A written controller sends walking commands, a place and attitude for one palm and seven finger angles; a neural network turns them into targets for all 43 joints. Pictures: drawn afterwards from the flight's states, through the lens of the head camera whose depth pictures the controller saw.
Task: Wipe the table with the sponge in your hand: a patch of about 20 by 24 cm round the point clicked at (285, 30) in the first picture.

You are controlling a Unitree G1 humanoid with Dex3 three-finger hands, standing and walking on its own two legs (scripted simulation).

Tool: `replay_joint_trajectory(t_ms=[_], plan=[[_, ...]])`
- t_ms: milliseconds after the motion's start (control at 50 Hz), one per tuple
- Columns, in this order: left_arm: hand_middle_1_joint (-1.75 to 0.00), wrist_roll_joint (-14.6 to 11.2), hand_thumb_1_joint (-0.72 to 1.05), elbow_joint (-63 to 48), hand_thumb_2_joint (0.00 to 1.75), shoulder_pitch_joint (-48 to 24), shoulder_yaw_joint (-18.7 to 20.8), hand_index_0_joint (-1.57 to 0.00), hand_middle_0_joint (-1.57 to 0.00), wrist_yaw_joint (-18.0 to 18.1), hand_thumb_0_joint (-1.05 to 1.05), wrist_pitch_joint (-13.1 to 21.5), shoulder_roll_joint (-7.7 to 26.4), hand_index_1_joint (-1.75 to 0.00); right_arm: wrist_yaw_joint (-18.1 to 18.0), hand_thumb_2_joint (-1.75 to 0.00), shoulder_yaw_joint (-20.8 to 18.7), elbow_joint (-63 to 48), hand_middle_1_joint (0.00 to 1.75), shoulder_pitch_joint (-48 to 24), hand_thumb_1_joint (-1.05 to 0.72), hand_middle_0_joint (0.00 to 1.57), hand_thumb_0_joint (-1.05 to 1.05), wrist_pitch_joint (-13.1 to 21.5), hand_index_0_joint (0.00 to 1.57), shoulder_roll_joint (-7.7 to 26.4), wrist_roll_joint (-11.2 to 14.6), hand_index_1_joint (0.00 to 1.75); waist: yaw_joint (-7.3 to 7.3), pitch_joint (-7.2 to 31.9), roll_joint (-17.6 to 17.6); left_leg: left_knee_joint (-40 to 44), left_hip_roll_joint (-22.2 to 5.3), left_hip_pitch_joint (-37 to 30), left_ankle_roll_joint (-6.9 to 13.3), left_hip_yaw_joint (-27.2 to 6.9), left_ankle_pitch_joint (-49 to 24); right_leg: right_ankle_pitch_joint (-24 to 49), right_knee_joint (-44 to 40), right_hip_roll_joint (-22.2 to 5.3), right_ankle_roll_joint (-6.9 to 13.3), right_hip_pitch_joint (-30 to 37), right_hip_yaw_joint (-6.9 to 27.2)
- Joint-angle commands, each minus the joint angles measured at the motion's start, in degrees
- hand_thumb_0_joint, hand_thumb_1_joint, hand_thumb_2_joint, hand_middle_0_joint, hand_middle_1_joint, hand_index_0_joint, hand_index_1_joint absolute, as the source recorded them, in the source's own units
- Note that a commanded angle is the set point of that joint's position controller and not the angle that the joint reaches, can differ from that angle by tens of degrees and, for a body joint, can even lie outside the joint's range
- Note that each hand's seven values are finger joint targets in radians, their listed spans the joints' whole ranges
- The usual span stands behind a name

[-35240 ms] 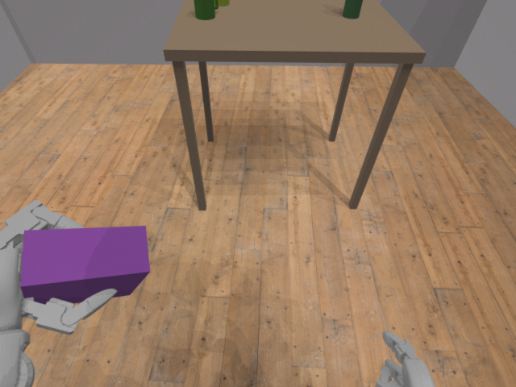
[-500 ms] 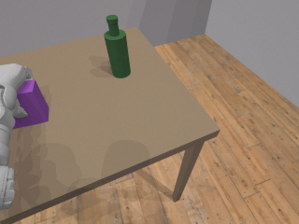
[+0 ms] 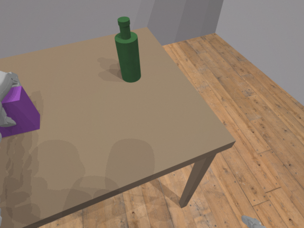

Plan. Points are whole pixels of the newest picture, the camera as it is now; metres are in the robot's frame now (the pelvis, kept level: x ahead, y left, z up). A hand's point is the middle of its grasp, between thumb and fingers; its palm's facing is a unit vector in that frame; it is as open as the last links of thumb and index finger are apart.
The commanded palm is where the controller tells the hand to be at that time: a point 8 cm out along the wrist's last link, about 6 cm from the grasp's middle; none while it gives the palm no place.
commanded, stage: slide back across to the first lane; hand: left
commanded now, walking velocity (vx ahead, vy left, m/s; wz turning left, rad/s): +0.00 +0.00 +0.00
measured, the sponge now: (9, 118) +0.34 +0.41 +0.09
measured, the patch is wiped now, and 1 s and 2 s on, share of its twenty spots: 1.00 1.00 1.00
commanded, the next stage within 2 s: wipe back along the first lane in 0.02 s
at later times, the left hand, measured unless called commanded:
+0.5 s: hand out of the picture +0.32 +0.40 +0.14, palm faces -0.07 +0.02 -1.00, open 9.8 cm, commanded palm +0.29 +0.38 +0.17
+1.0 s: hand out of the picture +0.28 +0.38 +0.14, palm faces +0.01 +0.02 -1.00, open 9.8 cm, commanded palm +0.23 +0.36 +0.15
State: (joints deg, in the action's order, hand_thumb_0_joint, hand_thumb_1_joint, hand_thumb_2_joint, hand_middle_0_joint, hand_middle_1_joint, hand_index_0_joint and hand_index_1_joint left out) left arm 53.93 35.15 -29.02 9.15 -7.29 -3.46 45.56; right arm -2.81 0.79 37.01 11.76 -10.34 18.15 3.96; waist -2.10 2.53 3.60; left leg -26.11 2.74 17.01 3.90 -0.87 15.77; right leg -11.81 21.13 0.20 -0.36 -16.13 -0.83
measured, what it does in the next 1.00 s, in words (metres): stands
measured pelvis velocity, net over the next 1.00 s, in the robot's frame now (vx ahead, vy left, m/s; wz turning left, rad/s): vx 0.00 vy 0.00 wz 0.01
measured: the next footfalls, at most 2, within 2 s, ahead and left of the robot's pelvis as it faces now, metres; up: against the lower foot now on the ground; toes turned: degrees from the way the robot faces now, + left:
none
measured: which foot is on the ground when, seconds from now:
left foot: down 0.00-1.00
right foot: down 0.00-1.00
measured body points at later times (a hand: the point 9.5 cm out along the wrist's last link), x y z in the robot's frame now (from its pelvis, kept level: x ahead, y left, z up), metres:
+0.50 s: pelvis +0.00 +0.00 +0.00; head +0.05 -0.02 +0.45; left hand +0.32 +0.40 +0.19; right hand +0.17 -0.25 -0.12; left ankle -0.04 +0.07 -0.74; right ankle -0.02 -0.14 -0.74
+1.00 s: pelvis +0.00 +0.00 +0.00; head +0.02 -0.02 +0.45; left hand +0.27 +0.38 +0.19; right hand +0.19 -0.24 -0.11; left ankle -0.04 +0.07 -0.74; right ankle -0.02 -0.14 -0.74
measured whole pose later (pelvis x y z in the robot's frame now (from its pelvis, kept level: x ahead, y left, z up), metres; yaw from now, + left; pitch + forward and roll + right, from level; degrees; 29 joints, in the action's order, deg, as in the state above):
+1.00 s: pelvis +0.00 +0.00 +0.00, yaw +0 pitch +5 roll -2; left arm 48.6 7.8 -6.2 11.1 -6.0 -12.7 42.0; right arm -1.7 1.6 34.0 9.2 -8.0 18.0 3.5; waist -4.5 3.3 5.1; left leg -29.2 2.6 16.3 3.8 -1.2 17.5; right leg -13.5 24.0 0.3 -0.7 -15.3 -1.2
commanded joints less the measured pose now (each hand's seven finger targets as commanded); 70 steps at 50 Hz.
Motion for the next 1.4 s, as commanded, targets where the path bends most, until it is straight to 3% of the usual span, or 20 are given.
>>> replay_joint_trajectory(t_ms=[0, 40, 60, 200, 240, 260, 380, 440, 500, 560, 640, 840, 900, 960, 1040, 1100, 1220, 1240, 1340, 1380], plan=[[-1.6, 1.6, 0.1, -8.4, 1.3, -13.4, 6.2, -1.2, -1.2, -0.2, 0.0, -0.7, 21.8, -1.6, -0.6, -0.9, -3.2, -6.6, 0.3, -1.7, -0.9, 0.2, 0.0, 2.1, 0.2, 9.0, -0.3, 0.3, -0.99, 17.0, 1.8, 0.6, -1.2, -8.6, -2.0, -2.3, -32.1, 16.7, 0.4, 1.8, 4.8, 7.9, -0.7], [-1.6, 1.4, 0.1, -9.5, 1.3, -11.4, 8.9, -1.2, -1.2, -0.7, 0.0, -0.2, 24.5, -1.6, -0.6, -0.9, -2.8, -7.4, 0.3, -2.5, -0.9, 0.2, 0.0, 2.3, 0.2, 9.0, -0.4, 0.3, -1.95, 17.5, 3.4, 0.4, -1.0, -8.3, -2.1, -2.5, -34.7, 18.7, 0.6, 1.7, 5.1, 9.4, -0.3], [-1.6, 1.4, 0.1, -7.9, 1.3, -10.6, 8.8, -1.2, -1.2, -0.7, 0.0, -0.1, 24.2, -1.6, -0.7, -0.9, -3.0, -6.5, 0.3, -1.7, -0.9, 0.2, 0.0, 2.2, 0.2, 9.0, -0.4, 0.3, -1.42, 16.4, 1.9, 0.2, -1.2, -8.2, -2.2, -2.4, -35.1, 18.8, 0.9, 1.7, 4.9, 8.8, -0.8], [-1.6, -1.1, 0.1, -15.4, 1.3, -2.3, 6.8, -1.2, -1.2, -2.1, 0.0, 1.1, 18.3, -1.6, 0.2, -0.9, -3.5, -8.0, 0.3, -2.4, -0.9, 0.2, 0.0, 2.5, 0.2, 8.6, -0.6, 0.3, -1.53, 18.1, 2.8, -1.7, -1.9, -11.7, -2.6, -3.3, -43.0, 20.7, 1.0, 1.8, 4.1, 7.1, -1.1], [-1.6, -1.9, 0.1, -18.3, 1.3, -1.4, 5.1, -1.2, -1.2, -2.4, 0.0, 0.7, 15.5, -1.6, 0.4, -0.9, -3.2, -9.2, 0.3, -4.1, -0.9, 0.2, 0.0, 2.9, 0.2, 8.2, -0.4, 0.3, -1.62, 17.0, 3.2, -1.2, -2.2, -11.7, -2.7, -3.9, -42.2, 18.7, 0.5, 1.9, 4.4, 6.0, -1.0], [-1.6, -2.4, 0.1, -17.2, 1.3, 0.2, 5.1, -1.2, -1.2, -2.2, 0.0, 0.2, 14.8, -1.6, 0.3, -0.9, -3.6, -8.3, 0.3, -2.8, -0.9, 0.2, 0.0, 2.8, 0.2, 8.4, -0.6, 0.3, -1.15, 16.5, 0.7, -1.4, -2.4, -11.6, -2.5, -3.7, -40.3, 17.8, 0.7, 1.8, 4.0, 5.5, -1.5], [-1.6, -2.4, 0.1, -16.0, 1.3, -1.7, 4.5, -1.2, -1.2, -1.8, 0.0, -1.9, 14.9, -1.6, -0.3, -0.9, -3.0, -7.7, 0.3, -3.8, -0.9, 0.2, 0.0, 3.0, 0.2, 8.8, -0.5, 0.3, -0.83, 13.0, -1.8, 0.6, -1.4, -7.6, -1.9, -2.5, -28.6, 14.8, 0.0, 1.7, 4.2, 6.1, -1.6], [-1.6, -1.4, 0.1, -17.7, 1.3, 0.4, 3.7, -1.2, -1.2, -1.9, 0.0, -2.8, 14.1, -1.6, -0.2, -0.9, -2.5, -8.7, 0.3, -5.6, -0.9, 0.2, 0.0, 3.5, 0.2, 8.4, -0.3, 0.3, -1.6, 13.8, 0.7, 0.6, -1.2, -8.0, -1.8, -2.7, -28.7, 14.2, 0.1, 1.9, 4.7, 6.7, -1.0], [-1.6, -1.7, 0.1, -18.5, 1.3, 2.1, 1.6, -1.2, -1.2, -2.0, 0.0, -3.0, 11.2, -1.6, -0.2, -0.9, -2.6, -8.5, 0.3, -4.9, -0.9, 0.2, 0.0, 3.6, 0.2, 8.2, -0.6, 0.3, -1.24, 13.4, 0.1, 0.5, -1.5, -8.1, -2.0, -2.9, -28.8, 13.8, 0.4, 1.8, 4.4, 6.4, -1.7], [-1.6, -3.1, 0.1, -20.9, 1.3, 9.0, 3.6, -1.2, -1.2, -2.2, 0.0, -3.3, 11.5, -1.6, 0.2, -0.9, -2.4, -9.9, 0.3, -5.3, -0.9, 0.2, 0.0, 4.1, 0.2, 7.7, -0.5, 0.3, -2.51, 14.4, -1.0, -0.1, -1.4, -7.5, -1.7, -2.7, -29.8, 15.8, 1.3, 1.5, 4.5, 8.9, -1.4], [-1.6, -4.9, 0.1, -21.6, 1.3, 14.3, 6.4, -1.2, -1.2, -2.4, 0.0, -4.1, 12.6, -1.6, 0.6, -0.9, -2.1, -10.6, 0.3, -7.1, -0.9, 0.2, 0.0, 3.9, 0.2, 7.8, -0.4, 0.3, -3.21, 10.8, -3.9, 0.4, -1.4, -4.5, -1.4, -2.5, -25.5, 15.6, 1.3, 1.6, 4.3, 8.7, -1.0], [-1.6, -3.8, 0.1, -28.5, 1.3, 19.3, 2.9, -1.2, -1.2, -1.4, 0.0, -7.5, 8.1, -1.6, 0.9, -0.9, -1.8, -12.0, 0.3, -9.0, -0.9, 0.2, 0.0, 4.6, 0.2, 7.2, -0.2, 0.3, -3.28, 9.4, -0.5, 0.2, -1.5, -3.7, -1.7, -2.8, -22.5, 11.3, 1.8, 2.0, 4.5, 6.9, -0.9], [-1.6, -5.2, 0.1, -27.5, 1.3, 22.3, 3.5, -1.2, -1.2, -1.2, 0.0, -8.4, 8.0, -1.6, 0.7, -0.9, -2.0, -11.1, 0.3, -7.6, -0.9, 0.2, 0.0, 4.6, 0.2, 7.5, -0.4, 0.3, -3.07, 8.6, -3.6, 0.1, -1.5, -2.6, -1.8, -2.4, -20.7, 11.7, 2.3, 1.8, 4.0, 7.2, -1.7], [-1.6, -5.9, 0.1, -30.5, 1.3, 23.1, 0.8, -1.2, -1.2, -1.7, 0.0, -9.7, 4.7, -1.6, 0.6, -0.9, -1.6, -12.3, 0.3, -8.4, -0.9, 0.2, 0.0, 4.9, 0.2, 6.9, -0.2, 0.3, -2.87, 8.4, -3.6, 0.2, -1.5, -2.5, -1.6, -2.4, -19.3, 10.5, 2.3, 1.7, 3.8, 6.9, -1.7], [-1.6, -6.2, 0.1, -33.5, 1.3, 27.5, 1.9, -1.2, -1.2, -1.4, 0.0, -10.6, 4.9, -1.6, 0.9, -0.9, -1.3, -12.9, 0.3, -10.5, -0.9, 0.2, 0.0, 5.5, 0.2, 6.5, 0.0, 0.3, -3.83, 8.2, -2.1, 0.1, -1.8, -3.1, -1.9, -2.9, -21.5, 11.7, 2.5, 2.0, 4.1, 7.3, -1.1], [-1.6, -7.4, 0.1, -36.8, 1.3, 31.1, 0.6, -1.2, -1.2, -1.3, 0.0, -10.9, 2.3, -1.6, 1.2, -0.9, -1.4, -12.8, 0.3, -9.7, -0.9, 0.2, 0.0, 5.6, 0.2, 6.3, -0.3, 0.3, -3.71, 8.3, -3.0, -0.1, -2.1, -3.4, -2.2, -3.0, -23.4, 12.8, 2.9, 1.8, 3.5, 7.5, -2.1], [-1.6, -8.0, 0.1, -39.1, 1.3, 32.5, 3.4, -1.2, -1.2, -0.7, 0.0, -13.0, 4.7, -1.6, 0.7, -0.9, -1.2, -12.5, 0.3, -9.9, -0.9, 0.2, 0.0, 5.7, 0.2, 6.4, -0.6, 0.3, -4.11, 6.4, -5.0, 0.4, -1.8, -2.2, -1.9, -2.5, -19.3, 11.5, 2.6, 1.8, 3.4, 7.3, -1.9], [-1.6, -7.4, 0.1, -41.1, 1.3, 32.0, 3.1, -1.2, -1.2, -0.8, 0.0, -13.6, 4.7, -1.6, 0.7, -0.9, -0.6, -13.5, 0.3, -12.0, -0.9, 0.2, 0.0, 6.0, 0.2, 6.0, -0.3, 0.3, -4.19, 6.5, -3.6, 0.6, -1.8, -2.5, -1.8, -2.6, -18.7, 10.7, 2.3, 2.1, 3.8, 7.5, -1.0], [-1.6, -7.5, 0.1, -45.9, 1.3, 37.7, 0.3, -1.2, -1.2, -0.5, 0.0, -14.5, 0.0, -1.6, 1.1, -0.9, -0.5, -14.0, 0.3, -12.7, -0.9, 0.2, 0.0, 6.7, 0.2, 5.2, -0.2, 0.3, -4.41, 7.5, -1.6, 0.0, -2.2, -4.2, -2.3, -3.0, -23.6, 12.5, 2.8, 2.4, 3.7, 7.4, -1.2], [-1.6, -8.6, 0.1, -47.1, 1.3, 41.6, 0.9, -1.2, -1.2, -0.1, 0.0, -14.5, -0.3, -1.6, 1.3, -0.9, -0.9, -13.5, 0.3, -10.8, -0.9, 0.2, 0.0, 6.9, 0.2, 5.4, -0.6, 0.3, -4.75, 8.5, -3.1, -0.8, -2.4, -4.4, -2.3, -2.7, -26.1, 14.7, 3.4, 1.9, 3.3, 8.2, -1.9]])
